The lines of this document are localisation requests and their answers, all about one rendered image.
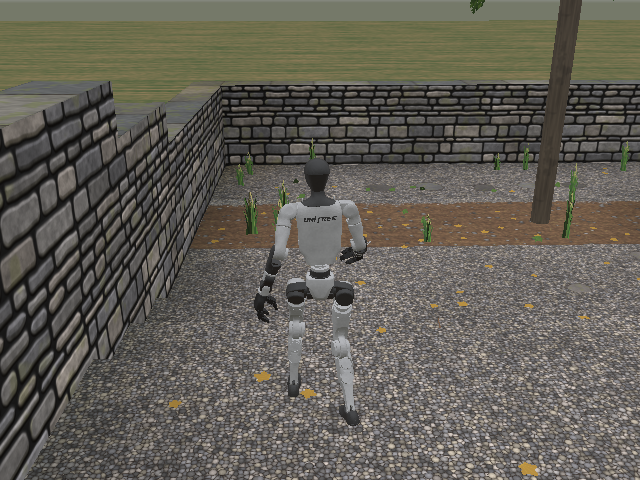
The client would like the left robot hand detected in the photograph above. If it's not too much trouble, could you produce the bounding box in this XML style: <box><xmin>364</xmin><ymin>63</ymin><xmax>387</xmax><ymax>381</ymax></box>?
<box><xmin>254</xmin><ymin>293</ymin><xmax>278</xmax><ymax>323</ymax></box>

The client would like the right robot shin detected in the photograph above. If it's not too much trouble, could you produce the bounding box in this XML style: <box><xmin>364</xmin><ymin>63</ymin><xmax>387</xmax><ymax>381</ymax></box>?
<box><xmin>334</xmin><ymin>339</ymin><xmax>355</xmax><ymax>413</ymax></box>

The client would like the left robot foot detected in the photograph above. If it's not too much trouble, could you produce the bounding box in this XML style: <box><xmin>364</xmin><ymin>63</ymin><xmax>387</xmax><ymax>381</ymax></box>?
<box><xmin>287</xmin><ymin>373</ymin><xmax>301</xmax><ymax>397</ymax></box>

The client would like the robot right upper arm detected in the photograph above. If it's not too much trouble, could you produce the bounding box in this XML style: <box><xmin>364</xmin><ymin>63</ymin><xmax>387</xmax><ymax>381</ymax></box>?
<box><xmin>338</xmin><ymin>200</ymin><xmax>366</xmax><ymax>251</ymax></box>

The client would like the robot right forearm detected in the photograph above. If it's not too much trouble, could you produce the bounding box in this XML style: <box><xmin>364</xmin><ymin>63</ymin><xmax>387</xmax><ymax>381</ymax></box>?
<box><xmin>352</xmin><ymin>236</ymin><xmax>367</xmax><ymax>257</ymax></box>

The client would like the robot left upper arm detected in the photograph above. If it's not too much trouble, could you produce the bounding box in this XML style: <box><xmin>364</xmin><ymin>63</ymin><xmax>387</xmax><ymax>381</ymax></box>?
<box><xmin>272</xmin><ymin>202</ymin><xmax>298</xmax><ymax>261</ymax></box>

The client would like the robot left forearm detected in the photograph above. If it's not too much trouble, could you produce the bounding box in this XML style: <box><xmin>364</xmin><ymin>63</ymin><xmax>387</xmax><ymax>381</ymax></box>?
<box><xmin>258</xmin><ymin>245</ymin><xmax>282</xmax><ymax>296</ymax></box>

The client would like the right robot hand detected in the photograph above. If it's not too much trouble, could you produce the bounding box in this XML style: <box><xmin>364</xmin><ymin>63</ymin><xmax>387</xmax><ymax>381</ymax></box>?
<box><xmin>340</xmin><ymin>247</ymin><xmax>363</xmax><ymax>264</ymax></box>

